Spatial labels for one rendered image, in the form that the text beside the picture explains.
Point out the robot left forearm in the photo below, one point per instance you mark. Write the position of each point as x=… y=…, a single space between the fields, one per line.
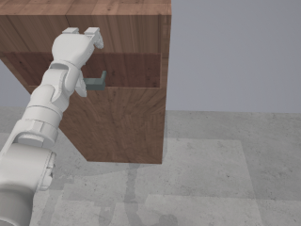
x=39 y=123

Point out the drawer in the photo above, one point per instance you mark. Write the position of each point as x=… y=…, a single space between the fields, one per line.
x=123 y=70

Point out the robot left upper arm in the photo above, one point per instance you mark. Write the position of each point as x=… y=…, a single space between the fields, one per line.
x=24 y=171

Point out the left robot hand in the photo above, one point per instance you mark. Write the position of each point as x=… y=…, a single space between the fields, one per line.
x=76 y=48

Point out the cabinet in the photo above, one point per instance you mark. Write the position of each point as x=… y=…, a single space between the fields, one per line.
x=117 y=124

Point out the handle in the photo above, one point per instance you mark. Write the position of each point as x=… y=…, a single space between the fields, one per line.
x=95 y=83

